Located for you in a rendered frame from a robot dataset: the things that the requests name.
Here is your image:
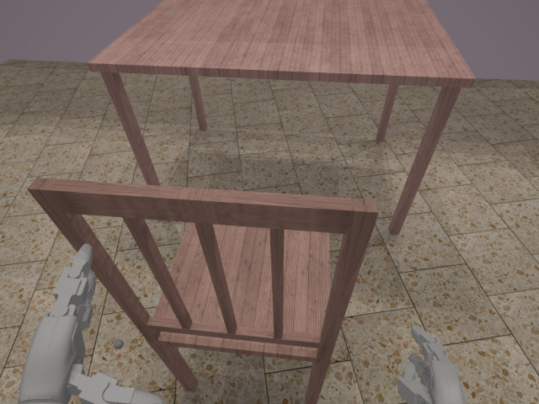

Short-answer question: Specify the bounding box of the chair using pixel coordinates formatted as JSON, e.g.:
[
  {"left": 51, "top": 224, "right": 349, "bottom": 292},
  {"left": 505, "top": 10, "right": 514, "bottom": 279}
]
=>
[{"left": 27, "top": 178, "right": 379, "bottom": 404}]

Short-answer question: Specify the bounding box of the robot right hand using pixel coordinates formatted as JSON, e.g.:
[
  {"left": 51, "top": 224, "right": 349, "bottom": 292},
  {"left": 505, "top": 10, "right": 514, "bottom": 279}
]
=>
[{"left": 398, "top": 325, "right": 466, "bottom": 404}]

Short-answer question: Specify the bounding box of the robot left hand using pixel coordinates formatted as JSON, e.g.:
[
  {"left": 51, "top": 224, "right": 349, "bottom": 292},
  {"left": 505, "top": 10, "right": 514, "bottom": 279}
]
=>
[{"left": 18, "top": 243, "right": 164, "bottom": 404}]

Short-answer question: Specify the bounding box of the table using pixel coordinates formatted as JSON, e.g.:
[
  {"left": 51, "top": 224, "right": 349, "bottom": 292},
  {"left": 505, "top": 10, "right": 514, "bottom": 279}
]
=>
[{"left": 87, "top": 0, "right": 476, "bottom": 235}]

